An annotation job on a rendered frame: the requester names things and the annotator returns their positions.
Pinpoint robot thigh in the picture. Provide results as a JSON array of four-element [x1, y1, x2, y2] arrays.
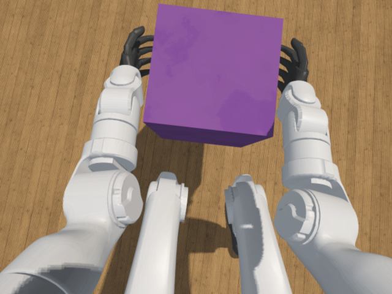
[[224, 181, 292, 294], [124, 178, 188, 294]]

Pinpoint robot left forearm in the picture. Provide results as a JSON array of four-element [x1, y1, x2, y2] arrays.
[[63, 65, 144, 215]]

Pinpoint left robot hand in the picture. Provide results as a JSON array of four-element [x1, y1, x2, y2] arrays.
[[119, 26, 154, 77]]

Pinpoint carton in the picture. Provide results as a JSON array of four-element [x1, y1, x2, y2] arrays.
[[143, 4, 284, 148]]

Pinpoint robot right forearm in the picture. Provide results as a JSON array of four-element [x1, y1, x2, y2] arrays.
[[276, 80, 352, 206]]

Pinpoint right robot hand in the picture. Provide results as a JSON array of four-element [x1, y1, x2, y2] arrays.
[[277, 38, 309, 94]]

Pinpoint robot left upper arm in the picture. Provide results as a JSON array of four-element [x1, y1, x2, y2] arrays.
[[0, 169, 143, 294]]

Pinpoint robot right upper arm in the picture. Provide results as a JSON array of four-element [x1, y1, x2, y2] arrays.
[[273, 187, 392, 294]]

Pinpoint left robot thigh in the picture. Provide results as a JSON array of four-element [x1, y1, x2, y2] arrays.
[[124, 178, 188, 294]]

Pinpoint right robot thigh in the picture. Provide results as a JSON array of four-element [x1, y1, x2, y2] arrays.
[[224, 181, 292, 294]]

